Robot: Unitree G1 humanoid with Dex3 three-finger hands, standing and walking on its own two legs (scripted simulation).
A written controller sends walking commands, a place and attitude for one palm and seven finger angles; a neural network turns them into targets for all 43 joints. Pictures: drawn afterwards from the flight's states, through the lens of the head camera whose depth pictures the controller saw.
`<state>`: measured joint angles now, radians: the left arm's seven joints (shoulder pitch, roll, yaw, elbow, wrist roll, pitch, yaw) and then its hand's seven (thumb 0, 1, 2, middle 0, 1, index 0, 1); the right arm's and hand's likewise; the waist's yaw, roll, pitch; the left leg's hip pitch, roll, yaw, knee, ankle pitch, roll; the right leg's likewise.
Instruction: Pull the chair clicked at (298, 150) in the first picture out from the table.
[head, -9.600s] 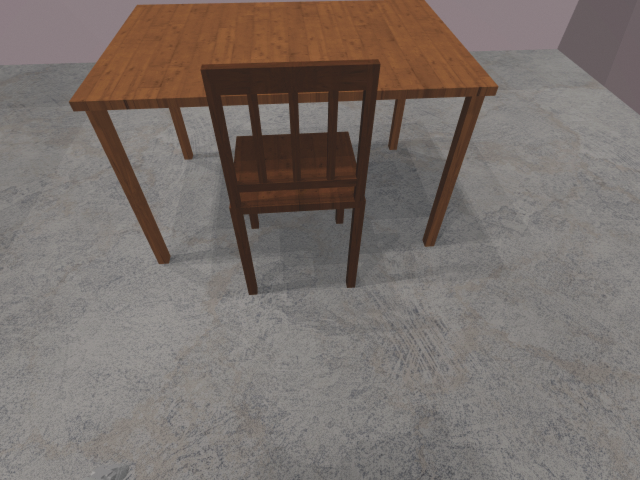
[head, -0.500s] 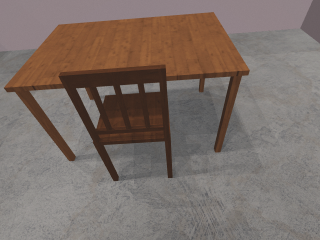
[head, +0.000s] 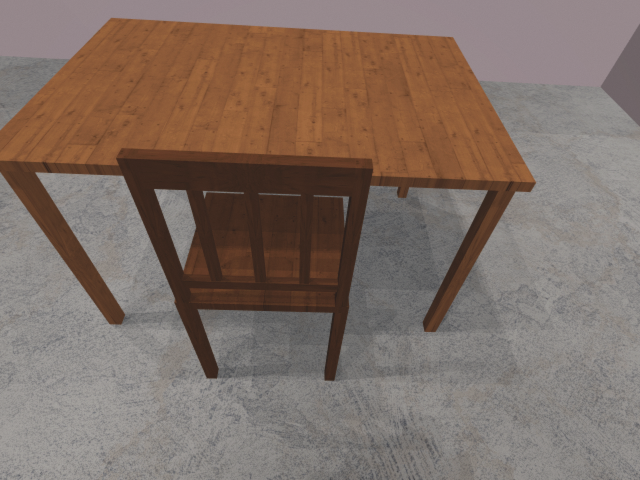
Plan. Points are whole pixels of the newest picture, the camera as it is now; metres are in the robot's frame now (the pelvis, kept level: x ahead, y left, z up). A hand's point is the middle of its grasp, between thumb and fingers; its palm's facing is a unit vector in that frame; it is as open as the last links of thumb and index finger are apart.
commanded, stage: take the last steps up to it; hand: left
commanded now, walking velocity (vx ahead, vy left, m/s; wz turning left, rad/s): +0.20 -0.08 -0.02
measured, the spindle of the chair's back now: (256, 239) +0.55 +0.16 -0.10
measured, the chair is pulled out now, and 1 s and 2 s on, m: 0.00 0.00 0.00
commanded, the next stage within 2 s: come to a stop and stand still in 0.14 s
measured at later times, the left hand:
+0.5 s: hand (237, 449) +0.19 +0.13 -0.16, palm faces +0.01 -0.96 -0.27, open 7.2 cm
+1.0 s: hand out of the picture +0.08 +0.25 -0.18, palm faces +0.02 -0.96 -0.26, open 7.4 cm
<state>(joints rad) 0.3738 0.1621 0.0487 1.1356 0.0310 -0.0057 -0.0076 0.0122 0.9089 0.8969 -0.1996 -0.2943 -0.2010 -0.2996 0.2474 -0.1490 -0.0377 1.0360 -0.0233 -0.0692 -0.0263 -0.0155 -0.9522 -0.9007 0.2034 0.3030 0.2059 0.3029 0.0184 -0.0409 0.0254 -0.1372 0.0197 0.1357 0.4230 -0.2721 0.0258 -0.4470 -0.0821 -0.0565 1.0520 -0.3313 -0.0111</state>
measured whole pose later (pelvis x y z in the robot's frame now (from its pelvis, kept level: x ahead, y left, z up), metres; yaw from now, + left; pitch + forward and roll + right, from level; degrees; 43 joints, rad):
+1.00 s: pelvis +0.05 +0.05 -0.02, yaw -2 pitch -2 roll +1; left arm 0.33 0.20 0.02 0.97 0.03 0.05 0.04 0.01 0.91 0.90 -0.20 -0.29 -0.20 -0.30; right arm 0.25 -0.16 -0.01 0.92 -0.02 0.03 0.00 0.00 -0.91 -0.90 0.20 0.30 0.20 0.30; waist 0.01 -0.01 0.00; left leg -0.24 -0.07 0.14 0.56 -0.28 0.10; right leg -0.29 -0.03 -0.01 0.66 -0.33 -0.02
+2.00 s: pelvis +0.05 +0.08 +0.00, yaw -1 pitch -1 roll -1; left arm 0.36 0.12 -0.02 1.10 0.02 -0.01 0.04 0.01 0.91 0.90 -0.20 -0.29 -0.20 -0.30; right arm 0.27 -0.15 0.01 1.12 -0.01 -0.01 -0.02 0.00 -0.92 -0.90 0.20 0.30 0.20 0.30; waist 0.00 -0.02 0.01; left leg -0.20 -0.10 0.11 0.37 -0.17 0.13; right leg -0.22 -0.02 0.01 0.43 -0.20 0.03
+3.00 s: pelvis +0.09 +0.06 +0.00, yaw -1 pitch -1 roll +0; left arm 0.33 0.13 -0.02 1.12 0.01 -0.01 0.05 0.01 0.91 0.90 -0.20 -0.29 -0.20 -0.30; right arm 0.29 -0.13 0.02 1.16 0.00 -0.03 -0.03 0.00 -0.91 -0.90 0.20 0.30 0.20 0.30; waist 0.00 -0.03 0.02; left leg -0.11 -0.09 0.10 0.33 -0.22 0.11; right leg -0.13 -0.01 0.01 0.40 -0.25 0.02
